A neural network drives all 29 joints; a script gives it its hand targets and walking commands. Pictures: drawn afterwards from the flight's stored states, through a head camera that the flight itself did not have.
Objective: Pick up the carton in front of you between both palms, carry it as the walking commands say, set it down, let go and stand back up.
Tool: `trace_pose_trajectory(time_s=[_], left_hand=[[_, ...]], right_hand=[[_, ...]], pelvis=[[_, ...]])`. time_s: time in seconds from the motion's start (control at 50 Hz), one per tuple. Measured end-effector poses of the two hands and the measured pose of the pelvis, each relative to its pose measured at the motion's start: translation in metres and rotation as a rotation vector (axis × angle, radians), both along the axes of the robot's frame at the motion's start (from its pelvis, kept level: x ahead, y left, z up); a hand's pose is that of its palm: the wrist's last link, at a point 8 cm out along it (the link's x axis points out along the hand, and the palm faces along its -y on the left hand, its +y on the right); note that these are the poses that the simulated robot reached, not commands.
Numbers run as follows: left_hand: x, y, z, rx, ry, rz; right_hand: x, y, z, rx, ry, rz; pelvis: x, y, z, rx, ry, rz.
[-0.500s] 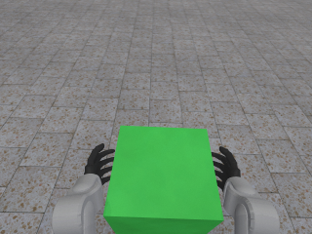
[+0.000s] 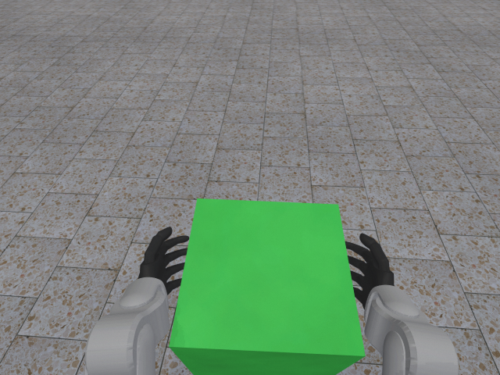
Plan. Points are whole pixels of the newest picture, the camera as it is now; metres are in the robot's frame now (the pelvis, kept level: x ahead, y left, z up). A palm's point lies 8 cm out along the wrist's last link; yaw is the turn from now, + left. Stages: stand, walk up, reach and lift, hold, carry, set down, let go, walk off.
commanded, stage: carry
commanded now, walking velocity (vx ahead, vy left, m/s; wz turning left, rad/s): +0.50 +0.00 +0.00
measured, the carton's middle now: (262, 298) +0.24 +0.00 +0.01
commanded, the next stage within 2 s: none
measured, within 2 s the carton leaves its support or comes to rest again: neither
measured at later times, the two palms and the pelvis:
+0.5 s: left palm (187, 139) +0.54 +0.15 +0.10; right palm (334, 141) +0.53 -0.15 +0.10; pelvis +0.32 +0.01 +0.00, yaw -3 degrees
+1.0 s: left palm (206, 66) +0.86 +0.15 +0.11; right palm (315, 66) +0.85 -0.15 +0.11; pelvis +0.63 +0.01 +0.02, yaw -1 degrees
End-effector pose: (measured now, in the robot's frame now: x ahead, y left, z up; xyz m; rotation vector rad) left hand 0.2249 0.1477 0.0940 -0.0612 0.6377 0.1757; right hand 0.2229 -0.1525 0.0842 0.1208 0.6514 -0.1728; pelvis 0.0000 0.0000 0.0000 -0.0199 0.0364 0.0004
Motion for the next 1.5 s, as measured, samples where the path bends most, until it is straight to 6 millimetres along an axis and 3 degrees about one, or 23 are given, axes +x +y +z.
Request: trace_pose_trajectory(time_s=[0.08, 0.16, 0.28, 0.4, 0.54, 0.62, 0.74, 0.84, 0.92, 1.08, 1.14, 1.24, 1.32, 1.42, 1.5], left_hand=[[0.035, -0.008, -0.005, -0.004, 0.084, 0.031], [0.073, -0.012, 0.006, 0.006, 0.086, 0.049], [0.147, -0.017, 0.024, 0.015, 0.024, 0.021], [0.234, -0.011, 0.028, -0.005, -0.034, -0.016], [0.349, 0.014, -0.004, -0.056, -0.024, -0.037], [0.399, 0.019, -0.006, -0.056, 0.055, -0.069], [0.467, 0.024, 0.012, -0.058, 0.039, -0.087], [0.524, 0.027, 0.027, -0.057, -0.015, -0.051], [0.574, 0.021, 0.03, -0.053, -0.04, -0.023], [0.695, -0.015, 0.0, -0.012, -0.007, -0.003], [0.727, -0.022, -0.008, -0.003, 0.063, 0.016], [0.774, -0.027, 0.003, 0.005, 0.087, 0.053], [0.822, -0.031, 0.018, 0.014, 0.048, 0.046], [0.893, -0.032, 0.029, 0.009, -0.01, 0.008], [0.954, -0.025, 0.026, -0.01, -0.039, -0.013]], right_hand=[[0.045, -0.007, -0.004, -0.003, 0.083, 0.037], [0.089, -0.011, 0.006, -0.008, 0.083, 0.061], [0.155, -0.017, 0.023, -0.012, 0.02, 0.038], [0.231, -0.011, 0.03, -0.014, -0.037, -0.009], [0.338, 0.014, 0.011, -0.047, -0.029, -0.041], [0.377, 0.02, 0.01, -0.05, 0.051, -0.069], [0.441, 0.026, 0.031, -0.068, 0.039, -0.077], [0.509, 0.028, 0.045, -0.067, -0.016, -0.043], [0.567, 0.021, 0.046, -0.059, -0.042, -0.018], [0.693, -0.015, 0.002, -0.008, -0.009, -0.004], [0.733, -0.022, -0.007, -0.003, 0.061, 0.02], [0.791, -0.026, 0.003, -0.004, 0.082, 0.065], [0.838, -0.03, 0.016, -0.008, 0.043, 0.062], [0.897, -0.032, 0.028, -0.008, -0.014, 0.02], [0.952, -0.025, 0.029, -0.015, -0.043, -0.008]], pelvis=[[0.039, -0.014, 0.016, 0.025, 0.009, 0.018], [0.081, -0.021, 0.03, 0.048, 0.017, 0.013], [0.154, -0.021, 0.037, 0.059, 0.022, -0.003], [0.238, -0.007, 0.027, 0.041, 0.017, -0.018], [0.345, 0.021, -0.001, 0.039, -0.004, -0.052], [0.386, 0.033, 0.015, 0.014, 0.005, -0.071], [0.453, 0.039, 0.035, -0.019, 0.019, -0.058], [0.516, 0.034, 0.038, -0.02, 0.025, -0.044], [0.571, 0.023, 0.032, -0.008, 0.024, -0.035], [0.696, -0.014, 0.0, 0.0, 0.002, 0.003], [0.727, -0.026, 0.008, 0.012, 0.009, 0.017], [0.782, -0.037, 0.029, 0.043, 0.021, 0.018], [0.831, -0.039, 0.036, 0.058, 0.027, 0.007], [0.898, -0.033, 0.034, 0.054, 0.026, -0.005], [0.958, -0.022, 0.024, 0.039, 0.021, -0.015]])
